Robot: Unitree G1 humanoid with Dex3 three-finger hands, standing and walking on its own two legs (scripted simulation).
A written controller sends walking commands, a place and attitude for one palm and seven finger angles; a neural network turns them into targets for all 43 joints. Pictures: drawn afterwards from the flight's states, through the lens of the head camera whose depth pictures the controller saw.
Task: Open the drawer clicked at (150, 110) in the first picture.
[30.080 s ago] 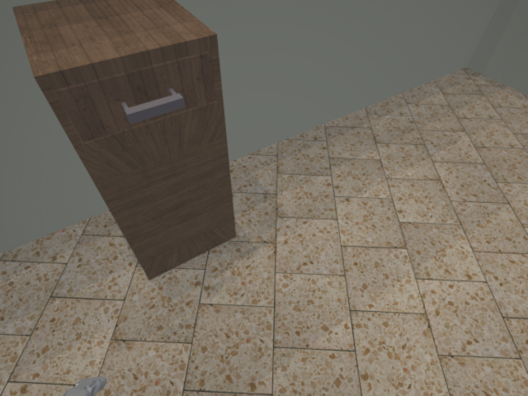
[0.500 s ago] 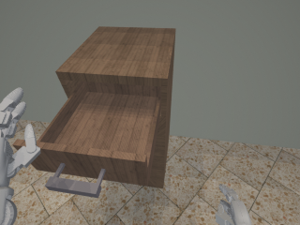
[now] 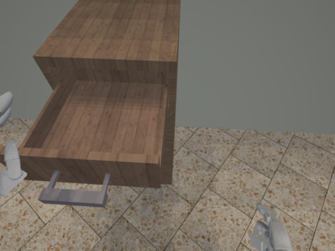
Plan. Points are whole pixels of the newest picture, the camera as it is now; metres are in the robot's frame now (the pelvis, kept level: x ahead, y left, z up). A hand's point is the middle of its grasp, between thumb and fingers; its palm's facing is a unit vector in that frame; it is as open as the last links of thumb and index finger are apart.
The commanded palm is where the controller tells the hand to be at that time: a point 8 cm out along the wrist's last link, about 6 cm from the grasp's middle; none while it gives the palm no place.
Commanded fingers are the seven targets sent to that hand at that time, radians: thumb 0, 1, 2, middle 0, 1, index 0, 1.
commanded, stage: step back with the hand held close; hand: left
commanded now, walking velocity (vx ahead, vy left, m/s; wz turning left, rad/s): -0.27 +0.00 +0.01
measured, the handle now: (77, 187) +0.25 +0.22 +0.02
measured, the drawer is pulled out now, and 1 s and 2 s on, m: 0.30 0.30 0.30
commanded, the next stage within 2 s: stop stepping back and stand still in 0.88 s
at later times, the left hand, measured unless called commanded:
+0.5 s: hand out of the picture +0.14 +0.25 +0.21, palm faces +0.45 -0.76 -0.46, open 7.4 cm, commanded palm +0.06 +0.29 +0.22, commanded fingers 0.00 0.90 0.90 -0.20 -0.30 -0.20 -0.30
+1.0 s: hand out of the picture +0.04 +0.22 +0.19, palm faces +0.30 -0.80 -0.52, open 7.4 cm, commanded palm -0.04 +0.27 +0.22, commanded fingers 0.00 0.90 0.90 -0.20 -0.30 -0.20 -0.30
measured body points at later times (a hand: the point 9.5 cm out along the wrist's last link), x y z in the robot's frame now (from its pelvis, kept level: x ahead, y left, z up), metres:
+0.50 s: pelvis -0.06 +0.01 +0.00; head -0.03 +0.03 +0.45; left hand +0.11 +0.29 +0.24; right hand +0.10 -0.22 -0.08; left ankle +0.00 +0.10 -0.74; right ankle -0.07 -0.12 -0.69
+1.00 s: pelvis -0.17 -0.01 +0.01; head -0.10 +0.01 +0.45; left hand +0.02 +0.26 +0.22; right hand +0.04 -0.25 -0.06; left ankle -0.14 +0.09 -0.74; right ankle -0.17 -0.12 -0.71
